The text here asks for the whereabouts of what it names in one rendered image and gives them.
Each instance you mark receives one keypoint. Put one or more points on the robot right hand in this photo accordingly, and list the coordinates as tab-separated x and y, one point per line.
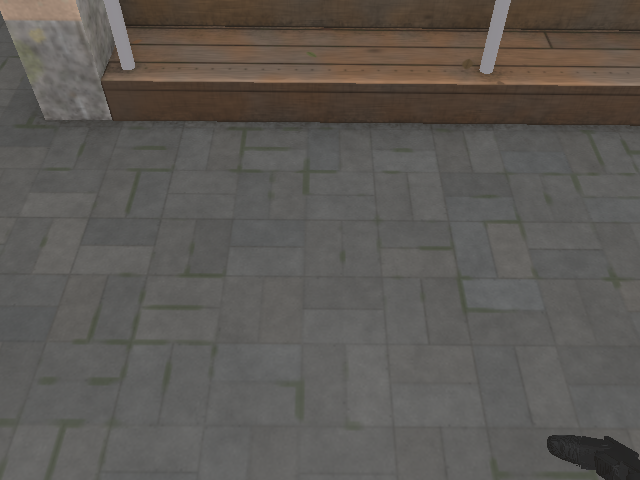
611	459

